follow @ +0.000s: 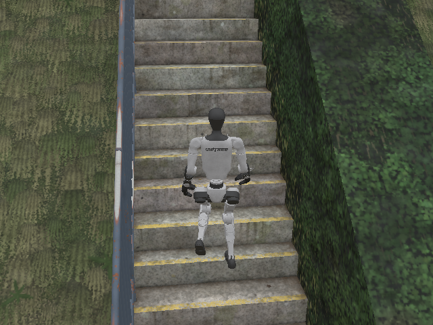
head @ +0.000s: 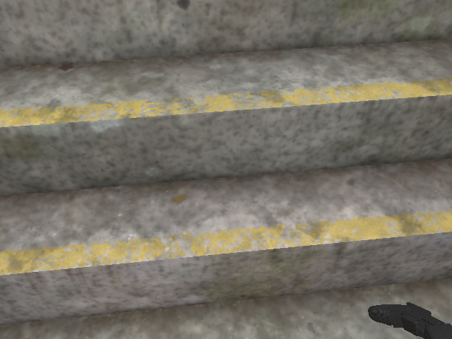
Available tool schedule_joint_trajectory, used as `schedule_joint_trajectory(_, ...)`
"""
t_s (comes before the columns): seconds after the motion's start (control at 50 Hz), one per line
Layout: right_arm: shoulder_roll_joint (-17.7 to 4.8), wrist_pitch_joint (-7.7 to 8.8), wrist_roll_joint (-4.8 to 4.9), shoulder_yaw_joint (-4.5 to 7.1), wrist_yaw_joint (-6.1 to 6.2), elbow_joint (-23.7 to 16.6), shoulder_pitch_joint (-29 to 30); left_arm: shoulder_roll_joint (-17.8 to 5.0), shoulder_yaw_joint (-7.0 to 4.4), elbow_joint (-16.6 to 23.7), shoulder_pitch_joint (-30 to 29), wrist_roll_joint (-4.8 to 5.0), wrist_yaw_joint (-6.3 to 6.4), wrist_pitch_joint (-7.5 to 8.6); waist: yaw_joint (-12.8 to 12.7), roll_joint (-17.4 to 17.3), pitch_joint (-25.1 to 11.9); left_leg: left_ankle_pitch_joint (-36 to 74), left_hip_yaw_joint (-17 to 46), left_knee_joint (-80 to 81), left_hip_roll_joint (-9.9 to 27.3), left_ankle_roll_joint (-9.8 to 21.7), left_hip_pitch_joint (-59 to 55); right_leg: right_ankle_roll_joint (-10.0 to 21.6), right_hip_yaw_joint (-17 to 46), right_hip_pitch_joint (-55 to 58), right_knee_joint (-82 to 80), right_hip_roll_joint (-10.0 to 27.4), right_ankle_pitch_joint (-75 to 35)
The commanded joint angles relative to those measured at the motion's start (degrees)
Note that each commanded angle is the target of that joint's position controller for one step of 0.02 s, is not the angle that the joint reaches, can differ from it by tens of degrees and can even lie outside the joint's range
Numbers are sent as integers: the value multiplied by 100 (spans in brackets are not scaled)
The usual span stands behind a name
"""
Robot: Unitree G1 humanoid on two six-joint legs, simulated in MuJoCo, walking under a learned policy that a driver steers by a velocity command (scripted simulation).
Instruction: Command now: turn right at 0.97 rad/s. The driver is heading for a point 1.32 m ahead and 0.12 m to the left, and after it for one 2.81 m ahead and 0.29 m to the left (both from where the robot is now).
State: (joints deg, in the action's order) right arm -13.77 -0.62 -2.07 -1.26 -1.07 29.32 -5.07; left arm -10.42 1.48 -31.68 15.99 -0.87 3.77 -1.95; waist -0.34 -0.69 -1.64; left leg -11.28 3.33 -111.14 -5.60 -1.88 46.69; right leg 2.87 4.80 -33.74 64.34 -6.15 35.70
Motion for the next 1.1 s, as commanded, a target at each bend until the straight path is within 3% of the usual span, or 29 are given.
schedule_joint_trajectory(0.02,-500,-184,23,145,195,-226,-872,-578,-150,984,-1522,-63,68,156,706,87,-117,689,259,494,185,-145,-740,585,1853,-891,-1862,906,-1874)
schedule_joint_trajectory(0.12,-341,-545,-45,216,543,-333,-1225,-665,-179,1135,-1541,-148,104,127,560,1158,-490,23,227,1717,177,-439,-827,605,2480,57,-1712,1225,-3162)
schedule_joint_trajectory(0.2,-362,-719,167,207,659,-309,-1342,-609,-225,1304,-1384,113,124,196,210,1638,-682,-1273,272,2838,345,-514,-918,452,2616,545,-1172,1547,-4701)
schedule_joint_trajectory(0.24,-366,-737,97,222,665,-42,-1942,-574,-246,1452,-1725,155,66,208,311,1571,-836,-1021,376,4501,707,-268,-1443,244,2774,463,-790,1618,-4987)
schedule_joint_trajectory(0.26,-217,-711,1,157,655,30,-2094,-407,-229,1496,-1880,208,38,137,394,1114,-740,-481,416,5965,766,7,-1958,-118,2290,136,-189,1188,-4785)
schedule_joint_trajectory(0.28,-251,-634,-102,119,642,217,-2269,-120,-198,1599,-2079,298,-54,37,477,-347,-585,2004,516,7785,878,380,-2645,-740,1135,-163,1341,171,-3995)
schedule_joint_trajectory(0.3,-466,-476,-206,130,596,140,-1433,62,-218,1466,-1605,184,-116,-47,-98,-2501,-507,5169,1326,7582,1339,1074,-3322,-1183,-15,-1348,3283,-1038,-471)
schedule_joint_trajectory(0.34,-251,-318,-258,153,527,-379,-930,-617,-462,1165,-1413,230,-281,59,-233,-918,-234,4418,1338,6954,1430,1006,-2318,-1321,228,-1223,5259,-676,-369)
schedule_joint_trajectory(0.36,-746,-190,-39,298,554,-542,-946,-912,-504,1185,-1196,273,-290,-24,-334,-464,31,2814,1833,6931,1698,975,-2275,-1221,774,-1387,4513,-251,-902)
schedule_joint_trajectory(0.38,-818,-128,57,349,657,-515,-1022,-1075,-526,1129,-1265,224,-254,-106,-210,-139,270,2181,2012,6677,1900,1100,-2265,-1177,959,-1414,4149,-13,-1322)
schedule_joint_trajectory(0.42,-655,39,-113,220,822,-591,-561,-1128,-548,938,-1278,211,-190,-172,-227,-113,122,2666,1833,6072,1791,1337,-2001,-1057,267,-885,3868,-138,-2429)
schedule_joint_trajectory(0.52,-265,-75,-36,191,706,-327,-1171,-443,-300,679,-1448,229,-194,-56,354,-607,-189,1499,904,5805,1199,1109,-2653,-724,-638,124,-1465,580,-2441)
schedule_joint_trajectory(0.56,-164,-69,57,180,670,-268,-1052,-392,-355,208,-804,118,-202,-127,258,-810,-484,1798,788,5122,1103,1076,-2421,-355,-770,1458,-3621,805,-3810)
schedule_joint_trajectory(0.6,67,44,254,106,553,-266,-1046,-206,-252,-452,-322,64,-325,-224,290,92,-214,-1426,189,3637,468,820,-1636,87,-881,2203,-5377,949,-5673)
schedule_joint_trajectory(0.64,1016,104,367,-125,352,-273,-746,502,169,-581,-730,-369,-375,-68,383,623,-161,-2530,-66,-211,-177,395,-370,246,-646,2125,-4657,1210,-5551)
schedule_joint_trajectory(0.66,1195,131,440,-148,287,-92,-1143,30,180,-526,-893,-512,-321,20,646,626,-551,-2275,651,-1522,-138,203,492,392,-95,2426,-3207,1726,-7251)
schedule_joint_trajectory(0.68,724,122,397,-56,255,440,-2345,-611,-33,-532,-713,-347,-273,147,842,406,-1156,-2140,1085,-2010,98,9,160,944,483,2438,-3443,2703,-7209)
schedule_joint_trajectory(0.7,337,93,354,33,204,627,-2703,-814,-100,-455,-816,-127,-294,219,909,374,-1245,-1997,1139,-1800,258,-221,355,1219,467,2731,-3504,2830,-6702)
schedule_joint_trajectory(0.72,175,-7,386,32,315,313,-2391,-1442,-315,-401,-1310,31,-198,368,1102,1427,-1116,-1608,1003,-1133,706,-474,317,1468,1116,2670,-4072,3264,-5556)
schedule_joint_trajectory(0.74,31,-114,353,94,543,399,-1337,-826,-139,-220,-1726,-97,-50,287,601,216,-836,-530,852,-808,787,-606,294,1338,1245,2039,-4379,2752,-3037)
schedule_joint_trajectory(0.78,61,-362,253,127,631,562,-929,-125,162,22,-2115,-291,29,425,455,64,-168,350,931,951,1045,-705,-959,1475,1423,815,-4333,2834,-2943)
schedule_joint_trajectory(0.82,469,-362,122,53,547,764,-1046,-305,43,-148,-1976,-196,-57,373,640,677,-151,-156,158,4411,1057,-367,-2428,841,67,545,-4101,1906,-2368)
schedule_joint_trajectory(0.88,742,-320,234,5,450,1041,-510,-109,-95,-550,-421,126,-173,110,-295,1315,391,-1303,-520,8741,616,-44,-2800,643,192,1843,-3827,1708,-3087)
schedule_joint_trajectory(0.9,360,-280,184,85,347,1250,-899,-151,-136,-507,-55,272,-177,89,-476,1018,407,-264,-167,9392,755,111,-2766,479,135,2242,-3274,1484,-3311)
schedule_joint_trajectory(0.92,-313,-197,88,246,293,1489,-1595,-304,-271,-568,348,329,-254,141,-616,-288,45,3099,414,8732,1294,374,-3651,191,-196,1708,-2789,1215,-3237)
schedule_joint_trajectory(0.94,82,-186,160,154,224,1599,-1609,-105,-255,-786,536,298,-398,175,-569,-1069,-56,3478,418,8695,1291,774,-3975,-174,-461,1397,-3325,1201,-2505)
schedule_joint_trajectory(0.96,261,-146,30,118,120,1607,-1751,-175,-247,-799,-182,292,-382,186,-101,-1190,339,1611,746,9178,1347,820,-3119,-383,-576,1723,-3423,1103,-2495)
schedule_joint_trajectory(1.04,-37,65,-112,181,190,1904,-1400,-118,-316,-916,-431,-48,-292,-120,-178,-727,398,-383,400,9748,1076,653,-2856,-547,-609,2330,-3548,1185,-2709)
schedule_joint_trajectory(1.1,51,10,-140,161,312,1788,-1394,-199,-362,-1180,-510,101,-304,-21,-30,-463,593,-1474,372,9950,954,595,-2717,-599,-625,2179,-3740,1153,-2541)
